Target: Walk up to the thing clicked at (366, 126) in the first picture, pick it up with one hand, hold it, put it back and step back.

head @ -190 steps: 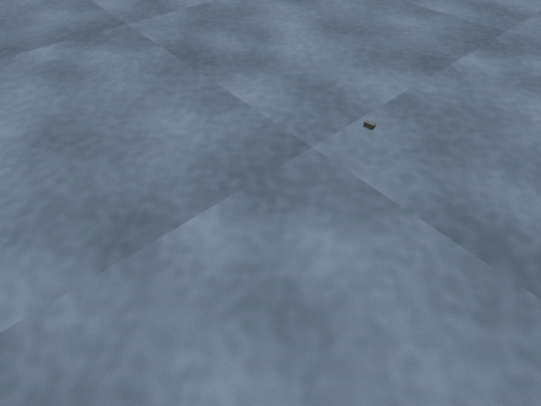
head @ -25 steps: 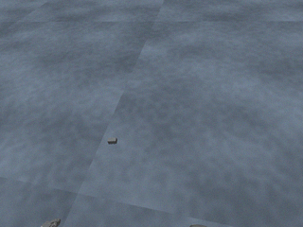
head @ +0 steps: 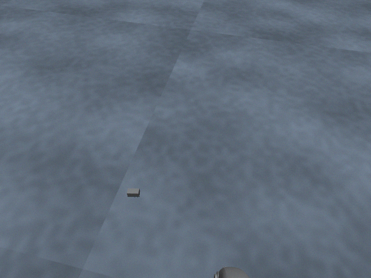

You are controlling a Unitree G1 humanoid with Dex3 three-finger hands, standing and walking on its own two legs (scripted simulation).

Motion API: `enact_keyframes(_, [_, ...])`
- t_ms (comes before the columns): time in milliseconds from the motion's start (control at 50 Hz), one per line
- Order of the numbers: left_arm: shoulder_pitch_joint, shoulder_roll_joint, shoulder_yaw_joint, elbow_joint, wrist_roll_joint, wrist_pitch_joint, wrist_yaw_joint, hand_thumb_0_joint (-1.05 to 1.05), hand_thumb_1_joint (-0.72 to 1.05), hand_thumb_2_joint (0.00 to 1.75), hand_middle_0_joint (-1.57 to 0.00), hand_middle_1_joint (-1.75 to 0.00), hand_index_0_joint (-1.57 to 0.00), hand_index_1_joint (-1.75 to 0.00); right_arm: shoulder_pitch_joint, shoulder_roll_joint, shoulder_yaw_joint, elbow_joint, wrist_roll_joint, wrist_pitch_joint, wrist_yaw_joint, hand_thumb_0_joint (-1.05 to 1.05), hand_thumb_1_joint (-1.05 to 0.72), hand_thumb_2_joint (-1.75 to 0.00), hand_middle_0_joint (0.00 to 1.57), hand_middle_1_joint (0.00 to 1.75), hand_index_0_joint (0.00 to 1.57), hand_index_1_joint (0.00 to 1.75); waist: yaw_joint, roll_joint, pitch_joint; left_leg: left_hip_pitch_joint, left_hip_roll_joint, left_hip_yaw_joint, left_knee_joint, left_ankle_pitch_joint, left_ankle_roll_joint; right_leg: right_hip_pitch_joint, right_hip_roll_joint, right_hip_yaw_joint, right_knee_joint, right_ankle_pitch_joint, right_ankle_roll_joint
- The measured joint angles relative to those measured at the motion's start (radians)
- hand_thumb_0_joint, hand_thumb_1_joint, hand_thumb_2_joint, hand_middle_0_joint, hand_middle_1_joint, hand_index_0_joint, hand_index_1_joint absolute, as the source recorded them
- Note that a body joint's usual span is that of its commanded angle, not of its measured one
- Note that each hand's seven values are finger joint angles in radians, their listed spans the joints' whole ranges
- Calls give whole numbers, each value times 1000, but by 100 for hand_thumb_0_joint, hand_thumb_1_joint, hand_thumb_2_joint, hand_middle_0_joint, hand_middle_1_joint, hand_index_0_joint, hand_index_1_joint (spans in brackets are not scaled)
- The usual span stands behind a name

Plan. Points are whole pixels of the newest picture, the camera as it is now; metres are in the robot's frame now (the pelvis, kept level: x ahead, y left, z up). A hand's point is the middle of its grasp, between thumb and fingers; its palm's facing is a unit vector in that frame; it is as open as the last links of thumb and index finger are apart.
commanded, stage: walk up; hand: left
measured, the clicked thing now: (133, 192) +0.68 +0.28 -0.75
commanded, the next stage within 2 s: stand in 1.96 s
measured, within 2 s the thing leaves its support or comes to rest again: neither
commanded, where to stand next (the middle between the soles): +0.31 +0.07 m, yaw -2 degrees
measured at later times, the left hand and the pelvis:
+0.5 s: hand (39, 264) +0.19 +0.35 -0.12, palm faces -0.01 -0.87 -0.50, open 7.3 cm; pelvis +0.16 +0.05 +0.00, yaw +0 degrees
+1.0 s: hand (60, 212) +0.33 +0.36 -0.16, palm faces -0.08 -0.93 -0.37, open 7.3 cm; pelvis +0.23 +0.10 -0.01, yaw -3 degrees
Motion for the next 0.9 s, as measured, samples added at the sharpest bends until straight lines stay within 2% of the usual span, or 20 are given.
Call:
enact_keyframes(80, [-16,-22,-2,-16,5,-6,-12,1,91,90,-20,-30,-21,-30,29,1,12,-5,-4,4,-3,1,-90,-89,20,30,21,30,-10,9,11,69,-18,18,-46,-24,11,-33,-10,-40,-168,40,21])
enact_keyframes(160, [-24,-43,0,-30,10,-17,-12,0,91,90,-20,-30,-21,-30,53,-7,13,-15,-6,18,-2,1,-90,-89,20,30,21,30,-22,40,18,113,-20,23,-21,-87,4,5,9,-62,-352,141,20])
enact_keyframes(200, [-19,-42,6,-46,12,-33,-7,0,91,90,-20,-30,-21,-30,66,-11,15,-23,-1,27,-4,1,-90,-89,20,30,21,30,-19,57,18,107,-11,19,67,-155,4,57,33,-69,-441,234,8])
enact_keyframes(220, [-21,-47,11,-54,16,-40,0,0,90,90,-20,-30,-21,-30,64,-13,14,-21,2,34,-6,1,-90,-89,20,30,21,30,-13,76,23,83,-3,-1,154,-183,16,57,44,-75,-412,231,5])
enact_keyframes(260, [-24,-56,8,-68,15,-43,8,0,90,90,-20,-30,-21,-30,49,-14,13,-10,-1,55,-12,1,-90,-89,20,30,20,30,0,99,26,7,-27,-57,355,-232,23,63,47,-80,-366,178,2])
enact_keyframes(320, [-17,-70,-2,-85,13,-39,16,0,90,90,-20,-30,-21,-30,21,-24,10,0,-2,70,-12,1,-90,-89,20,30,20,29,16,127,21,-105,-29,-88,510,-193,14,107,40,-85,-393,155,2])
enact_keyframes(420, [19,-57,0,-99,22,-39,18,0,90,90,-21,-30,-21,-30,-17,-37,-6,-15,-13,66,8,1,-90,-89,20,30,20,29,34,134,14,-210,35,-100,405,-109,-10,160,19,-75,-436,141,22])
enact_keyframes(500, [48,-27,8,-97,31,-32,17,0,90,90,-21,-30,-21,-30,-35,-45,-18,-18,-15,66,20,1,-90,-89,20,30,20,29,50,113,7,-209,68,-94,247,-72,-11,172,-5,-57,-414,97,34])
enact_keyframes(560, [62,-4,6,-90,32,-12,16,0,90,90,-21,-30,-21,-30,-41,-53,-20,-7,-9,50,7,1,-90,-89,20,30,20,29,59,88,-6,-145,53,-74,114,-15,-5,157,-33,-32,-344,39,52])
enact_keyframes(580, [63,3,4,-84,31,-3,18,0,90,90,-21,-30,-21,-30,-42,-54,-22,-4,-9,40,-2,1,-90,-89,20,30,20,29,55,72,-9,-130,37,-65,95,21,-18,142,-50,-19,-297,7,48])
enact_keyframes(600, [55,7,3,-74,28,9,22,0,90,90,-20,-30,-21,-30,-47,-48,-23,0,-11,33,-12,1,-90,-89,20,30,20,29,52,53,-5,-134,22,-53,124,12,-30,119,-60,5,-234,-18,37])
enact_keyframes(640, [33,3,-2,-49,23,30,32,0,90,90,-20,-30,-21,-30,-54,-35,-12,3,-5,27,-22,1,-90,-89,20,30,20,29,43,43,1,-139,22,-46,167,-26,-30,69,-21,38,-99,-90,21])
enact_keyframes(700, [3,3,-7,-26,13,31,32,1,91,90,-20,-30,-21,-30,-58,-1,12,7,1,22,-34,1,-90,-89,20,30,20,29,29,17,14,-111,21,-33,147,-36,-21,17,16,26,-18,-102,11])
enact_keyframes(780, [-32,-19,-5,-10,10,25,21,0,91,90,-20,-30,-21,-30,-62,13,36,20,2,16,-45,1,-90,-89,20,30,21,30,15,9,26,-89,17,-20,131,-45,-18,29,26,-21,-156,-55,9])
enact_keyframes(820, [-49,-33,-4,-3,13,29,17,0,91,90,-20,-30,-21,-30,-65,12,44,28,7,18,-51,1,-90,-89,20,30,21,30,13,16,31,-90,19,-17,151,-64,-20,68,36,-35,-263,11,4])
enact_keyframes(840, [-59,-41,-2,2,17,30,17,0,91,90,-20,-30,-21,-30,-69,10,47,34,11,20,-54,1,-90,-89,20,30,21,30,15,22,33,-93,23,-16,167,-76,-23,86,44,-36,-305,64,11])
enact_keyframes(900, [-92,-63,-8,14,22,38,12,0,91,90,-20,-30,-21,-30,-91,20,52,67,27,29,-68,1,-90,-89,20,30,21,30,14,40,38,-82,26,-20,167,-85,-25,95,47,-39,-303,60,36])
